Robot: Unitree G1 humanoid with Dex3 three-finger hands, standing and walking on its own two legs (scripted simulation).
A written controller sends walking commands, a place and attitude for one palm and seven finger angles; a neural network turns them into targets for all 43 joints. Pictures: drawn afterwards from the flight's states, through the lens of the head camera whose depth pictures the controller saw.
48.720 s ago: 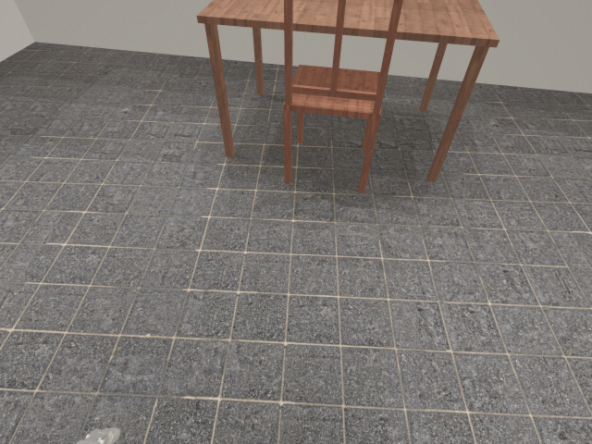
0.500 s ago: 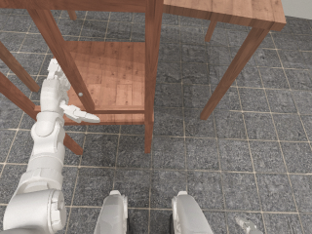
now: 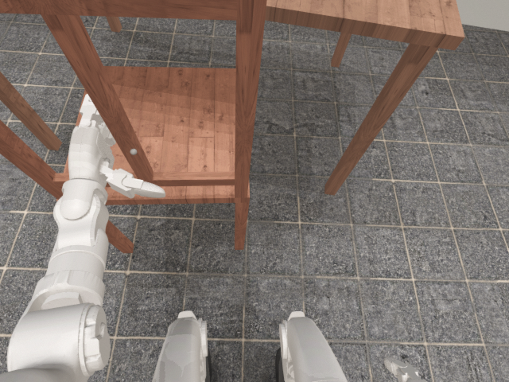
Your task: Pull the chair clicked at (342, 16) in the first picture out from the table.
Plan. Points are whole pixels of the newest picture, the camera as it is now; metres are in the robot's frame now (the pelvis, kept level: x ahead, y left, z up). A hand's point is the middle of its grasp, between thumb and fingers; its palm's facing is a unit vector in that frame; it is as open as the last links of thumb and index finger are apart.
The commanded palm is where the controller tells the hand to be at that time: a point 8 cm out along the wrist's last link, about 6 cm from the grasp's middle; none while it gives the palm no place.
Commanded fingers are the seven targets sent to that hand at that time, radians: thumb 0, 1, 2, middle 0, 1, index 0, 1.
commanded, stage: hook a spindle and tug to test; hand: left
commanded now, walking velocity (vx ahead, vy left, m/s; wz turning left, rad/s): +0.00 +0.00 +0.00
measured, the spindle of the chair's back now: (116, 120) +0.49 +0.19 +0.06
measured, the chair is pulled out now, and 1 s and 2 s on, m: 0.16 0.16 0.21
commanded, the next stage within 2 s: step backward, pulling the chair out in 1.50 s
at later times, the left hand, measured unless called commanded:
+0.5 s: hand (136, 150) +0.46 +0.17 +0.03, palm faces +0.00 -1.00 -0.04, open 13.3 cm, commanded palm +0.43 +0.21 +0.03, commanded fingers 0.00 0.12 0.56 -0.50 -1.45 -0.50 -1.45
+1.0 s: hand (136, 148) +0.46 +0.17 +0.03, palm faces +0.02 -1.00 -0.03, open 5.6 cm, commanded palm +0.42 +0.21 +0.03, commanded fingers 0.00 0.90 0.90 -0.50 -1.45 -0.50 -1.45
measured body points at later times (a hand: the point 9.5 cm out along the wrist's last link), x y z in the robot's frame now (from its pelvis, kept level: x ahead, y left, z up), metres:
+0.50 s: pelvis +0.00 +0.00 +0.00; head +0.14 +0.01 +0.43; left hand +0.46 +0.22 +0.03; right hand +0.07 -0.27 -0.12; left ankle +0.05 +0.13 -0.61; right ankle +0.02 -0.14 -0.61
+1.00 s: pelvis +0.01 +0.00 +0.01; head +0.16 +0.01 +0.43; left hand +0.46 +0.22 +0.04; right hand +0.09 -0.26 -0.12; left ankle +0.05 +0.13 -0.61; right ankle +0.02 -0.14 -0.61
